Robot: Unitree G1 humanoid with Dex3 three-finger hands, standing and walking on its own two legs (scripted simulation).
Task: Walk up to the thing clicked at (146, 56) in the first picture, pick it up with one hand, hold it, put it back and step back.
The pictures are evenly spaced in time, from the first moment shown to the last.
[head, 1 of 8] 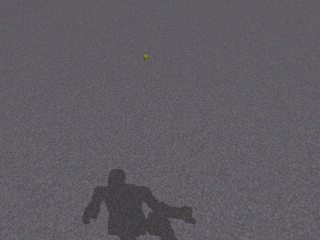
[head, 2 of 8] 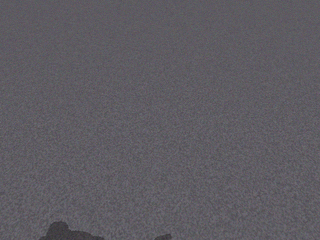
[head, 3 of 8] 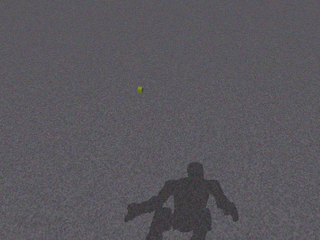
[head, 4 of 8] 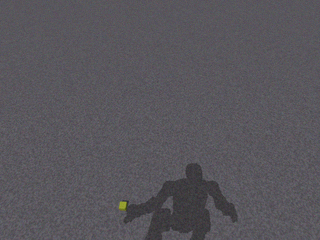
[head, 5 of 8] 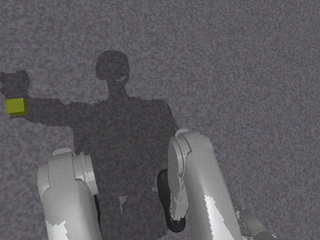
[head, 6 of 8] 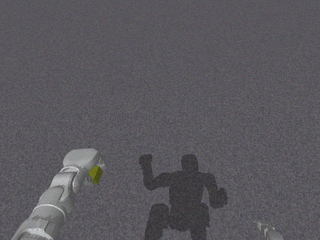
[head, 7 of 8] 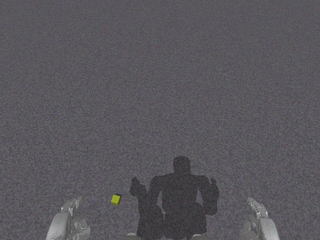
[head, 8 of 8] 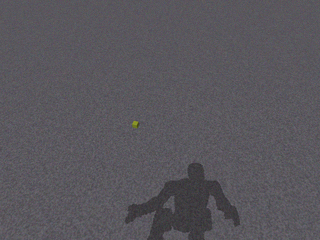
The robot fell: no
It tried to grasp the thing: yes
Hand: left
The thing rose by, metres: 0.69
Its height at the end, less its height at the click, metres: +0.00
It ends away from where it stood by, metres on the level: 0.01
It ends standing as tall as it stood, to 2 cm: yes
